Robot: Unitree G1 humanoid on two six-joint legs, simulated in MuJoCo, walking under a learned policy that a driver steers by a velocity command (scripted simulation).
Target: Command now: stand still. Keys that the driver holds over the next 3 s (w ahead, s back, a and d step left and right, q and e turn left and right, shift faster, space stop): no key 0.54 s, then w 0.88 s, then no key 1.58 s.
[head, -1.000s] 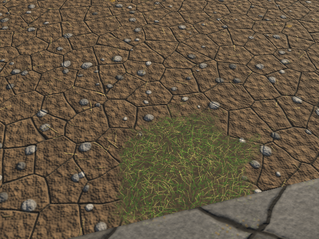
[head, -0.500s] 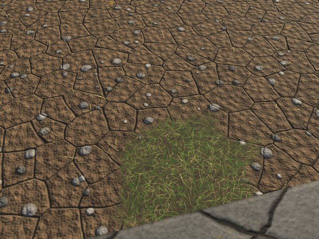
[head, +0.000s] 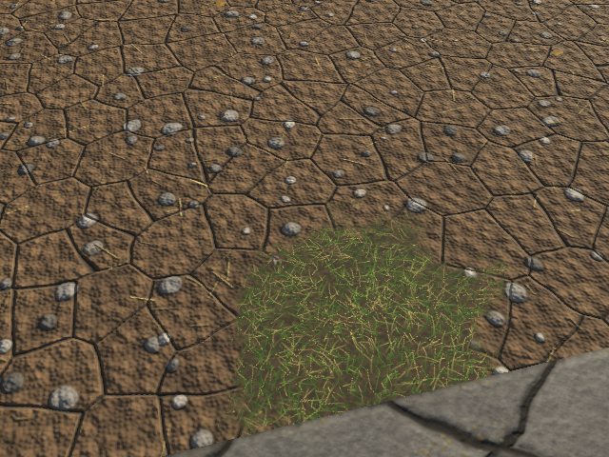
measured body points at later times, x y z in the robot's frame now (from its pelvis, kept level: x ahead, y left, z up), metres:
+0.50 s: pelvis +0.00 +0.01 +0.00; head +0.02 +0.01 +0.45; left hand +0.03 +0.26 -0.16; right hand +0.00 -0.23 -0.15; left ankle -0.03 +0.10 -0.74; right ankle +0.03 -0.13 -0.74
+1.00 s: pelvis +0.12 -0.05 +0.00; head +0.13 -0.07 +0.45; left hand +0.12 +0.20 -0.13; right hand +0.17 -0.32 -0.14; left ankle +0.06 +0.09 -0.64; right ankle +0.10 -0.14 -0.74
